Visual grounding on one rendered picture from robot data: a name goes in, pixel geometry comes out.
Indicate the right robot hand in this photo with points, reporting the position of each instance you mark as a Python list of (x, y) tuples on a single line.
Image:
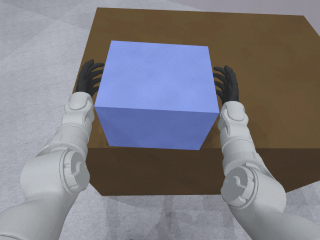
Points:
[(229, 87)]

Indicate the robot left forearm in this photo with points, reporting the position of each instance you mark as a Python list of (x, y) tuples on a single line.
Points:
[(74, 130)]

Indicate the left robot hand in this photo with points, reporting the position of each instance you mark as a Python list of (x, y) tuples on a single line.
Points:
[(85, 80)]

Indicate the robot right upper arm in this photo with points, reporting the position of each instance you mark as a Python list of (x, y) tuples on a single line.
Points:
[(257, 202)]

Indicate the pedestal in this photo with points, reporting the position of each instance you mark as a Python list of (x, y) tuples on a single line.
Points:
[(276, 61)]

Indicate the robot right forearm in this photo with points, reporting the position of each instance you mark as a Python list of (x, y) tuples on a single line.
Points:
[(236, 142)]

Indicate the robot left upper arm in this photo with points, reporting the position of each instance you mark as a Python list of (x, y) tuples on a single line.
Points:
[(51, 184)]

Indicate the carton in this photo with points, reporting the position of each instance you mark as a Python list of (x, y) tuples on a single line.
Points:
[(157, 95)]

